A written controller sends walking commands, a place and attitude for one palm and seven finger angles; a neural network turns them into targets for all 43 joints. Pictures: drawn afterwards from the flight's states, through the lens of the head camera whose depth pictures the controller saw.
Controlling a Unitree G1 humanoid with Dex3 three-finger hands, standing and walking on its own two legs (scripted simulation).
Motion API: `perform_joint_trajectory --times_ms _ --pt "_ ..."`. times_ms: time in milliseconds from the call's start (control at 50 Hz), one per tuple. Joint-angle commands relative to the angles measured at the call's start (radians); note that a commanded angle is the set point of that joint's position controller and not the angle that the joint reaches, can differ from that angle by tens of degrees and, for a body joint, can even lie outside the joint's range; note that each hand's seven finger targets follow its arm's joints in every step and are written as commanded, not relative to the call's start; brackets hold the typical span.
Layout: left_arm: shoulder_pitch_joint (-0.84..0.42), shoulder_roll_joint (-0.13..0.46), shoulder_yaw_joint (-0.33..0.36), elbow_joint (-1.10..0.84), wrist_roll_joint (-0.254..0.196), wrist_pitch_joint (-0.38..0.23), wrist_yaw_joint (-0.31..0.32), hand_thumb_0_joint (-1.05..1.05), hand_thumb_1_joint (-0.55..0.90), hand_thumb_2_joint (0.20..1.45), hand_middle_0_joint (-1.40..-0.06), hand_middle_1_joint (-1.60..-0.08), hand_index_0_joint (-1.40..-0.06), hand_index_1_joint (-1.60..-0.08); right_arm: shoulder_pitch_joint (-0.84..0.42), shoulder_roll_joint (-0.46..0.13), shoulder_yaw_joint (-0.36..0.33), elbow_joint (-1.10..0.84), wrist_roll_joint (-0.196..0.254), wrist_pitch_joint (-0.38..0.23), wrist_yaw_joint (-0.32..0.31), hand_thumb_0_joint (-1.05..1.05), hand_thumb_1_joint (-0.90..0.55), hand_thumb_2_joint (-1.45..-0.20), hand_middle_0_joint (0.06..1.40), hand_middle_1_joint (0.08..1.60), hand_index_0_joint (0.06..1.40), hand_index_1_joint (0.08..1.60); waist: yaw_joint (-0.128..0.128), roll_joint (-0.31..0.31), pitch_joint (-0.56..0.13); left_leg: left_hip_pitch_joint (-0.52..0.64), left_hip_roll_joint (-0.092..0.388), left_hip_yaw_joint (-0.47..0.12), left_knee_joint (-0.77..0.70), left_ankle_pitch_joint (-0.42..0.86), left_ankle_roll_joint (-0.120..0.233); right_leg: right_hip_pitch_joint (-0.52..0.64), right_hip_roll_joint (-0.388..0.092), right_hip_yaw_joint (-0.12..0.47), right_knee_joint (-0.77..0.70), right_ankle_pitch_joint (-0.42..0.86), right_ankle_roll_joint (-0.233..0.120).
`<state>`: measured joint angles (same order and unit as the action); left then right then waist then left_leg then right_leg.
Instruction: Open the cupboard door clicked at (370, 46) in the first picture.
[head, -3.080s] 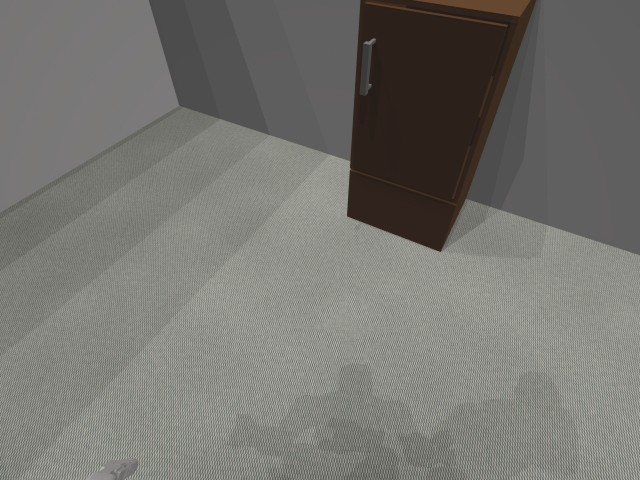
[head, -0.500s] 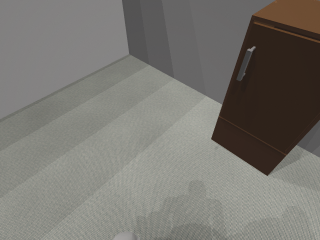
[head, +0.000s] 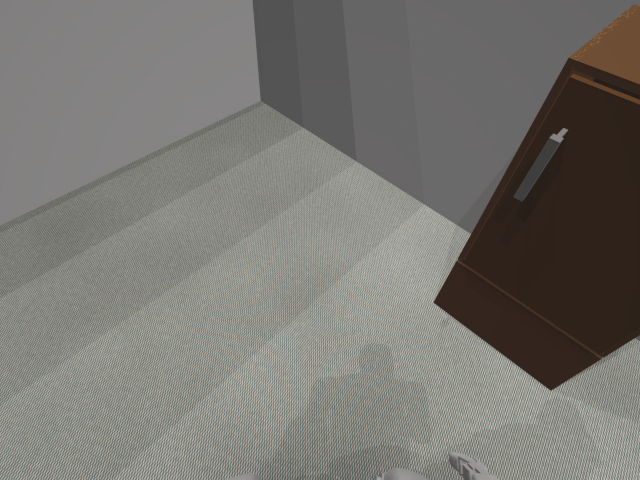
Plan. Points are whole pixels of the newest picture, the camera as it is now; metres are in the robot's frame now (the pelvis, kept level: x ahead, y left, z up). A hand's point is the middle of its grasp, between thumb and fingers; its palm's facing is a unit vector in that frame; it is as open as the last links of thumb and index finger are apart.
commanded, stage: turn to face it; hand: left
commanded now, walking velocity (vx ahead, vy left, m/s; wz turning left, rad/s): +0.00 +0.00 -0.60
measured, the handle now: (540, 165) +0.75 -0.39 -0.04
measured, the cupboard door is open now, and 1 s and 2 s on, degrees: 0 0 0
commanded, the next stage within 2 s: take the last steps up to it in 0.98 s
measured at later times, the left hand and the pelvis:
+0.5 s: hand out of the picture +0.14 +0.14 -0.15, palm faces -0.23 -0.94 -0.26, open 7.4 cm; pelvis +0.01 -0.04 +0.00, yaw -16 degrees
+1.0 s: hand (236, 436) +0.19 +0.14 -0.16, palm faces -0.50 -0.84 -0.22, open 7.4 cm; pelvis +0.01 +0.01 +0.01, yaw -32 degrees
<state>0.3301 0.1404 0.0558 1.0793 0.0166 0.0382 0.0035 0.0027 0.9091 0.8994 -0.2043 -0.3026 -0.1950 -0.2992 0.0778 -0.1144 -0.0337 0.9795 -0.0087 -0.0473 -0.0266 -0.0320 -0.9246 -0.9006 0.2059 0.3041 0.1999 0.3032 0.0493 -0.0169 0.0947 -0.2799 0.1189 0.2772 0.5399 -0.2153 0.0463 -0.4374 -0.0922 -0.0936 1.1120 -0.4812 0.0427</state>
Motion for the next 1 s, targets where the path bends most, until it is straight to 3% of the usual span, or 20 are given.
perform_joint_trajectory --times_ms 0,100,140,160,180,200,220,260,320,480,540,580,600,620,640,660,700,760,900,980 --pt "0.026 0.046 0.036 -0.097 0.005 0.01 -0.003 0.0 0.9 0.9 -0.2 -0.3 -0.2 -0.3 0.081 -0.188 -0.051 -0.019 -0.015 0.023 -0.006 0.0 -0.9 -0.9 0.2 0.3 0.2 0.3 -0.039 0.176 -0.084 0.006 0.286 -0.146 -0.275 0.113 0.087 0.009 -0.029 0.011 -0.118 0.066 0.006" --pt "-0.013 0.069 0.045 -0.155 0.01 0.002 -0.011 0.0 0.9 0.9 -0.2 -0.3 -0.2 -0.3 0.044 -0.232 -0.079 -0.046 -0.018 0.045 0.006 0.0 -0.9 -0.9 0.2 0.3 0.2 0.3 -0.037 0.181 -0.096 0.032 0.306 -0.114 -0.189 -0.015 0.061 0.079 0.0 -0.025 -0.325 0.099 0.0" --pt "0.019 0.088 0.049 -0.162 0.011 -0.004 -0.01 0.0 0.9 0.9 -0.2 -0.3 -0.2 -0.3 0.03 -0.238 -0.082 -0.06 -0.019 0.054 0.012 0.0 -0.9 -0.9 0.2 0.3 0.2 0.3 -0.009 0.132 -0.097 -0.013 0.284 -0.076 -0.088 -0.079 0.015 0.169 0.028 -0.046 -0.457 0.185 -0.009" --pt "0.047 0.128 0.056 -0.163 0.014 -0.01 -0.006 0.0 0.9 0.9 -0.2 -0.3 -0.2 -0.3 0.036 -0.22 -0.079 -0.069 -0.017 0.06 0.016 0.0 -0.9 -0.9 0.2 0.3 0.2 0.3 0.014 0.021 -0.095 -0.089 0.235 -0.026 0.06 -0.127 -0.036 0.254 0.011 -0.002 -0.579 0.259 -0.029" --pt "0.051 0.246 0.069 -0.174 0.027 -0.027 0.006 0.0 0.9 0.9 -0.2 -0.3 -0.2 -0.3 0.057 -0.146 -0.062 -0.1 -0.012 0.067 0.022 0.0 -0.9 -0.9 0.2 0.3 0.2 0.3 0.028 -0.333 -0.073 -0.287 0.079 0.031 0.349 -0.358 -0.113 0.307 -0.208 0.363 -0.789 0.379 -0.111" --pt "0.082 0.314 0.077 -0.178 0.015 -0.03 0.018 0.0 0.9 0.9 -0.2 -0.3 -0.2 -0.3 -0.013 -0.135 -0.049 -0.151 -0.012 0.073 0.023 0.0 -0.9 -0.9 0.2 0.3 0.2 0.3 0.063 -0.379 -0.064 -0.357 0.008 -0.118 0.545 -0.425 -0.119 0.236 -0.333 0.546 -0.861 0.537 -0.207" --pt "0.065 0.314 0.076 -0.188 0.011 -0.024 0.023 0.0 0.9 0.9 -0.2 -0.3 -0.2 -0.3 -0.016 -0.154 -0.053 -0.154 -0.008 0.082 0.021 0.0 -0.9 -0.9 0.2 0.3 0.2 0.3 0.043 -0.251 -0.068 -0.339 0.018 -0.212 0.618 -0.373 -0.104 0.207 -0.321 0.483 -0.856 0.444 -0.238" --pt "-0.068 0.278 0.073 -0.223 0.009 -0.027 0.025 0.0 0.9 0.9 -0.2 -0.3 -0.2 -0.3 0.004 -0.177 -0.059 -0.137 -0.01 0.082 0.02 0.0 -0.9 -0.9 0.2 0.3 0.2 0.3 -0.007 -0.239 -0.072 -0.369 0.016 -0.263 0.665 -0.232 -0.106 0.206 -0.227 0.43 -0.85 0.326 -0.203" --pt "-0.137 0.244 0.058 -0.247 0.004 -0.03 0.016 0.0 0.9 0.9 -0.2 -0.3 -0.2 -0.3 0.078 -0.186 -0.06 -0.1 -0.015 0.08 0.02 0.0 -0.9 -0.9 0.2 0.3 0.2 0.3 -0.047 -0.121 -0.139 -0.271 0.001 -0.247 0.598 -0.117 -0.125 0.216 -0.135 0.294 -0.795 0.415 -0.171" --pt "-0.081 0.287 0.066 -0.217 0.008 -0.018 0.004 0.0 0.9 0.9 -0.2 -0.3 -0.2 -0.3 0.04 -0.191 -0.045 -0.132 -0.005 0.072 0.004 0.0 -0.9 -0.9 0.2 0.3 0.2 0.3 -0.002 -0.119 -0.148 -0.207 -0.05 -0.246 0.317 -0.213 -0.131 0.287 -0.141 0.424 -0.779 0.477 -0.228" --pt "-0.116 0.298 0.071 -0.225 0.009 -0.01 0.004 0.0 0.9 0.9 -0.2 -0.3 -0.2 -0.3 0.086 -0.192 -0.041 -0.128 0.004 0.063 -0.004 0.0 -0.9 -0.9 0.2 0.3 0.2 0.3 -0.017 -0.14 -0.173 -0.11 -0.076 -0.246 0.184 -0.229 -0.115 0.263 -0.131 0.465 -0.749 0.54 -0.227" --pt "-0.168 0.291 0.069 -0.232 0.003 -0.001 0.003 0.0 0.9 0.9 -0.2 -0.3 -0.2 -0.3 0.165 -0.195 -0.041 -0.106 0.007 0.058 -0.01 0.0 -0.9 -0.9 0.2 0.3 0.2 0.3 -0.059 -0.145 -0.181 0.026 -0.088 -0.237 0.019 -0.138 -0.103 0.181 -0.097 0.465 -0.714 0.506 -0.185" --pt "-0.193 0.269 0.065 -0.235 -0.002 0.002 0.002 0.0 0.9 0.9 -0.2 -0.3 -0.2 -0.3 0.215 -0.205 -0.042 -0.089 0.009 0.05 -0.013 0.0 -0.9 -0.9 0.2 0.3 0.2 0.3 -0.085 -0.112 -0.191 0.148 -0.074 -0.239 -0.115 -0.049 -0.095 0.104 -0.05 0.43 -0.666 0.457 -0.14" --pt "-0.191 0.216 0.054 -0.257 -0.012 0.007 -0.002 0.0 0.9 0.9 -0.2 -0.3 -0.2 -0.3 0.249 -0.267 -0.05 -0.088 0.001 0.04 -0.018 0.0 -0.9 -0.9 0.2 0.3 0.2 0.3 -0.101 0.076 -0.196 0.254 0.082 -0.406 -0.254 -0.097 -0.048 -0.042 0.058 0.332 -0.535 0.26 -0.081" --pt "-0.187 0.169 0.045 -0.279 -0.012 0.009 -0.013 0.0 0.9 0.9 -0.2 -0.3 -0.2 -0.3 0.213 -0.355 -0.065 -0.113 -0.01 0.043 -0.015 0.0 -0.9 -0.9 0.2 0.3 0.2 0.3 -0.085 0.361 -0.134 0.233 0.316 -0.631 -0.347 -0.059 0.027 -0.199 0.168 0.159 -0.295 -0.052 -0.015" --pt "-0.213 0.21 0.053 -0.273 0.005 0.013 -0.014 0.0 0.9 0.9 -0.2 -0.3 -0.2 -0.3 0.171 -0.357 -0.06 -0.131 -0.015 0.05 -0.014 0.0 -0.9 -0.9 0.2 0.3 0.2 0.3 -0.088 0.276 -0.08 0.09 0.371 -0.627 -0.345 -0.042 0.089 -0.162 0.114 0.172 -0.117 -0.071 -0.003" --pt "-0.154 0.223 0.072 -0.227 0.016 0.023 -0.027 0.0 0.9 0.9 -0.2 -0.3 -0.2 -0.3 0.053 -0.267 -0.036 -0.157 -0.014 0.04 -0.019 0.0 -0.9 -0.9 0.2 0.3 0.2 0.3 -0.019 0.19 -0.063 0.016 0.246 -0.457 -0.324 0.018 0.062 -0.119 0.095 0.165 0.037 0.052 0.014" --pt "-0.143 0.184 0.059 -0.212 0.009 0.024 -0.034 0.0 0.9 0.9 -0.2 -0.3 -0.2 -0.3 0.089 -0.247 -0.036 -0.146 -0.017 0.035 -0.02 0.0 -0.9 -0.9 0.2 0.3 0.2 0.3 -0.031 0.166 -0.071 0.116 0.158 -0.293 -0.249 0.237 0.06 -0.144 0.086 0.118 0.073 0.105 0.03" --pt "-0.239 0.137 0.027 -0.235 0.003 0.018 -0.026 0.0 0.9 0.9 -0.2 -0.3 -0.2 -0.3 0.239 -0.265 -0.057 -0.07 -0.018 0.039 -0.01 0.0 -0.9 -0.9 0.2 0.3 0.2 0.3 -0.105 0.205 -0.11 0.268 0.209 -0.252 -0.169 0.5 0.1 -0.048 0.057 0.031 -0.258 0.02 0.028" --pt "-0.211 0.13 0.019 -0.223 0.0 0.004 -0.018 0.0 0.9 0.9 -0.2 -0.3 -0.2 -0.3 0.235 -0.281 -0.065 -0.048 -0.018 0.045 -0.002 0.0 -0.9 -0.9 0.2 0.3 0.2 0.3 -0.094 0.22 -0.133 0.242 0.221 -0.234 -0.113 0.526 0.083 0.074 0.073 0.008 -0.45 0.057 -0.002"
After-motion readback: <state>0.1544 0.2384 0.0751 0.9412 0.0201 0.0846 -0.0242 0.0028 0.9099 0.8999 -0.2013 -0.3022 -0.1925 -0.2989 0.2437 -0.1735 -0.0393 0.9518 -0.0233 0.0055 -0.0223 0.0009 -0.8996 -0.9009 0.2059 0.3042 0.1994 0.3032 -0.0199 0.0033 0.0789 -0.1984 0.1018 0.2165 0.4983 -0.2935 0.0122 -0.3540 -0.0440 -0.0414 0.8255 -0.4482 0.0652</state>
